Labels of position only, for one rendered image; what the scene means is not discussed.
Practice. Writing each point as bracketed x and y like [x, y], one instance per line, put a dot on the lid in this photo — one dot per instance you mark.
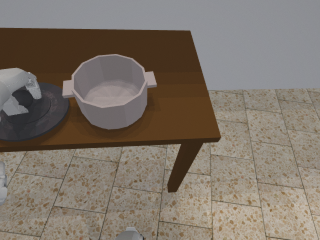
[43, 115]

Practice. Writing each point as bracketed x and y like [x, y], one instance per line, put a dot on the knob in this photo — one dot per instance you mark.
[23, 97]

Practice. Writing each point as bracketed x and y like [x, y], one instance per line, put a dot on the pot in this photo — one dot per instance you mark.
[111, 90]

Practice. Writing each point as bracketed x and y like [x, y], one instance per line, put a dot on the left robot shin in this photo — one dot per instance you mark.
[131, 229]

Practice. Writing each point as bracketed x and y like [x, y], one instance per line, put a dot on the robot left thigh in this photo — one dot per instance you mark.
[129, 235]

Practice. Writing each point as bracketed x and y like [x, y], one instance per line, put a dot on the table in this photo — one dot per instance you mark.
[178, 110]

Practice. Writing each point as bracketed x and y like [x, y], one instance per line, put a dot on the left robot forearm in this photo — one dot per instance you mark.
[4, 95]

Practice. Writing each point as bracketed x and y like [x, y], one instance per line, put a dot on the robot left hand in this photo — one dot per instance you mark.
[14, 79]

